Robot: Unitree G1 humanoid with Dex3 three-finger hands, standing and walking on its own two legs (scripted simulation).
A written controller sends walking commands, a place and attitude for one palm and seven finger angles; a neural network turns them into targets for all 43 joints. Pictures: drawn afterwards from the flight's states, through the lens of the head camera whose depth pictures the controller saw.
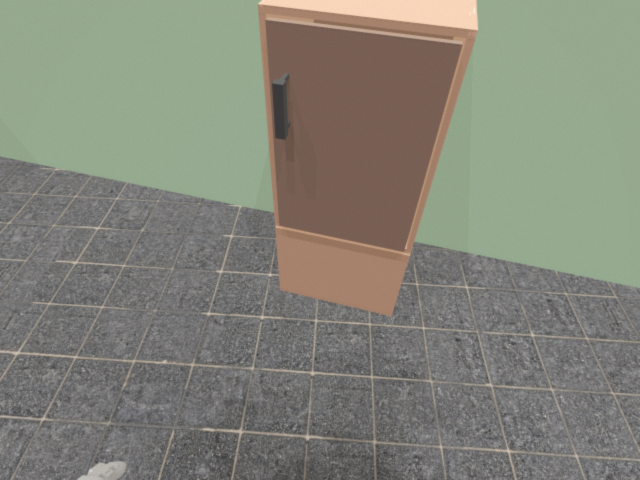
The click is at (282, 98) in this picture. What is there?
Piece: cupboard door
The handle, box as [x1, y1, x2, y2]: [272, 73, 289, 139]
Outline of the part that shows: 287,73 284,73 279,79 275,79 272,83 275,137 283,139 287,135 287,128 289,125 289,121 287,120 285,82 288,78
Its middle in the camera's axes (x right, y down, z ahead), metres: -0.09 -0.30 +0.89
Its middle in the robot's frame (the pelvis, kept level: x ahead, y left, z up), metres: +0.87 +0.14 +0.04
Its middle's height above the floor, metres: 0.81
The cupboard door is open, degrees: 0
